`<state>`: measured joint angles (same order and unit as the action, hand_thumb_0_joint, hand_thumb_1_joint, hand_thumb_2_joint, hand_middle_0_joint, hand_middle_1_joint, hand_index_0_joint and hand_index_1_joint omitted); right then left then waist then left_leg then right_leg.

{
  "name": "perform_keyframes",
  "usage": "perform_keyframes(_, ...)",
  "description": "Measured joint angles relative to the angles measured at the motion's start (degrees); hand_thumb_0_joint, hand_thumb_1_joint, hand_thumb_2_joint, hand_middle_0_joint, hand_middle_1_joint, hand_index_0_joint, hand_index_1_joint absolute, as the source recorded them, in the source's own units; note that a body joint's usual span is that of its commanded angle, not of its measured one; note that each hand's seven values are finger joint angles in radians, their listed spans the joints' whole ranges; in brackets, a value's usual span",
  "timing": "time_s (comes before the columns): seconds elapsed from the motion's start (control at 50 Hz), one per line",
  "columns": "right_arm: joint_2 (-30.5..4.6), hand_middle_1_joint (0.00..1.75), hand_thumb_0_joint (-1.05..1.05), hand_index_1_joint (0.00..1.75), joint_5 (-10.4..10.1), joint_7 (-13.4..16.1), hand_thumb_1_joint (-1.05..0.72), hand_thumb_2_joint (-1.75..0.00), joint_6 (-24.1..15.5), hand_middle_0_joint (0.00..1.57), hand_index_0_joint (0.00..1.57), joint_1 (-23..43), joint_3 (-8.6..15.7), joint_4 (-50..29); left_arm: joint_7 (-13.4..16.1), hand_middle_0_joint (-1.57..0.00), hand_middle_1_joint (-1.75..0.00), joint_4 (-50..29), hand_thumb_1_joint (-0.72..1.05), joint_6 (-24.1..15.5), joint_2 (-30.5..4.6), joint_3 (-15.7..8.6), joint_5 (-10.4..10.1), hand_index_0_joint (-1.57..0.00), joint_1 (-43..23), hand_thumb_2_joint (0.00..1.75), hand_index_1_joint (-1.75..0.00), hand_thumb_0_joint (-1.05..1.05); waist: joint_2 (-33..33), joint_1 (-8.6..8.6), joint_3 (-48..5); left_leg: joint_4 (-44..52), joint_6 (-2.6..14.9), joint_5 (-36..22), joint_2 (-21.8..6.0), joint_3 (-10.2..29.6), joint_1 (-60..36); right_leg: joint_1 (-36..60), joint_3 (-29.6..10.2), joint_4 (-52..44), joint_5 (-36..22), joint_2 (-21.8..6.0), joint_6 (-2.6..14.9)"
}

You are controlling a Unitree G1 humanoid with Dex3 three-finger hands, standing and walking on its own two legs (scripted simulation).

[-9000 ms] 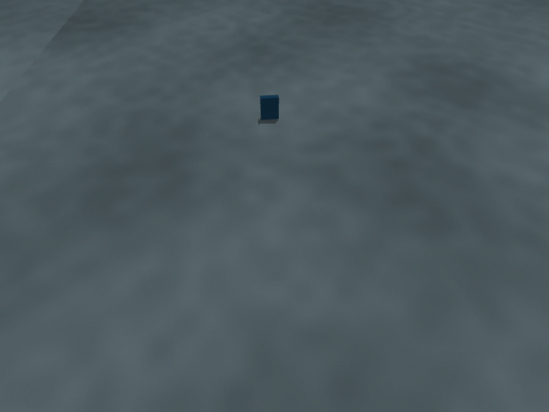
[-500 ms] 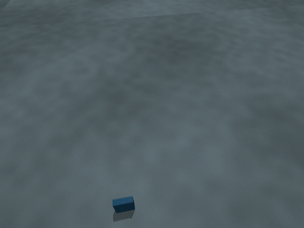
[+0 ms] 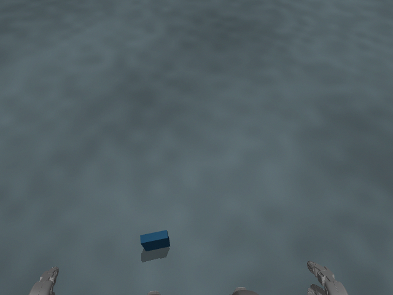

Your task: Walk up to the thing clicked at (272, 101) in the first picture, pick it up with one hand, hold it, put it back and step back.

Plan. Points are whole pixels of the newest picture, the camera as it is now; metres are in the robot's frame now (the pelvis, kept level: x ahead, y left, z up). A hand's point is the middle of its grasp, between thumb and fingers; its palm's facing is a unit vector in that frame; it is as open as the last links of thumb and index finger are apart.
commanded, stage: go down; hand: left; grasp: from the side
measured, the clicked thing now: (156, 241) +0.40 +0.16 -0.66
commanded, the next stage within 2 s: none
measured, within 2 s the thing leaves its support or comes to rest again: neither
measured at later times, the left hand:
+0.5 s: hand out of the picture +0.14 +0.27 -0.16, palm faces +0.08 -0.94 -0.32, open 17.4 cm
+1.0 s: hand (76, 257) +0.27 +0.32 -0.25, palm faces +0.12 -0.97 -0.21, open 17.3 cm
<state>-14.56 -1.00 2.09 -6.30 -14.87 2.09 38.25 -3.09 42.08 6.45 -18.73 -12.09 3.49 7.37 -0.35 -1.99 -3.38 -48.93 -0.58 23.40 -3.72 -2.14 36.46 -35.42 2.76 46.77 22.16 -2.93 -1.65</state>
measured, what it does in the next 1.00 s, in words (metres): lowers itself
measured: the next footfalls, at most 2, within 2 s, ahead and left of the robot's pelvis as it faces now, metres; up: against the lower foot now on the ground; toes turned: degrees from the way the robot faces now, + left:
none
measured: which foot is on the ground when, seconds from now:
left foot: down 0.00-1.00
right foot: down 0.00-1.00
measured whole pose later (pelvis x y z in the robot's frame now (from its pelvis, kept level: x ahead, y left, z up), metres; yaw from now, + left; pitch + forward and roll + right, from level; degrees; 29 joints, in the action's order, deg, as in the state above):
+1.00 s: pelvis -0.06 +0.00 -0.19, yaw -1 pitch +30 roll -3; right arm -16.5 0.4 2.4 -10.1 -9.5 -0.7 36.1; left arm -21.5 48.1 -14.3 -31.4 -29.5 -4.6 -14.5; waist 0.1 -3.3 -9.9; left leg -98.3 -0.3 36.8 -4.3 2.0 91.7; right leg -89.7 2.6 95.7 35.9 -3.6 -1.3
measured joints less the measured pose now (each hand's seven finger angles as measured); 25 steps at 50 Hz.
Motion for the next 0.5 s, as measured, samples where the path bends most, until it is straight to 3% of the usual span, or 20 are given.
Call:
perform_keyframes(0.2, 0.26, 0.30, 0.01, 0.30, 0.17, 1.68, -0.87, -0.89, -2.44, 0.20, 0.20, 1.98, -0.79, -3.46, -0.63, -0.12, -0.06, -12.31, -0.54, 5.59, -0.21, 0.18, -0.91, -0.10, 6.01, 0.02, -0.07, 0.00, 0.01, 0.01, -2.39, -7.96, 0.09, 3.59, -0.30, 1.34, 6.66, -5.73, 0.81, 6.90, 3.30, 0.01, -0.15)
perform_keyframes(0.36, 1.16, 0.30, 0.01, 0.30, 0.43, 2.64, -0.87, -0.89, -3.99, 0.20, 0.20, 2.34, -1.68, -5.86, -0.88, -0.12, -0.05, -19.85, -0.58, 8.54, -0.64, -0.10, -2.08, -0.10, 9.77, 0.01, -0.06, 0.00, -0.41, -0.16, -3.55, -13.03, 0.11, 5.63, -0.45, 2.24, 11.75, -10.29, 1.33, 11.44, 5.26, 0.01, -0.18)
perform_keyframes(0.5, 1.68, 0.30, 0.01, 0.30, 0.69, 3.21, -0.88, -0.89, -4.70, 0.20, 0.20, 1.91, -2.12, -6.33, -0.95, -0.11, -0.04, -22.19, -0.56, 8.55, -0.78, -0.93, -2.92, -0.09, 10.48, 0.01, -0.05, 0.00, -0.62, -0.26, -4.22, -16.85, 0.14, 6.97, -0.46, 2.78, 15.74, -14.04, 1.56, 15.11, 6.64, -0.08, -0.19)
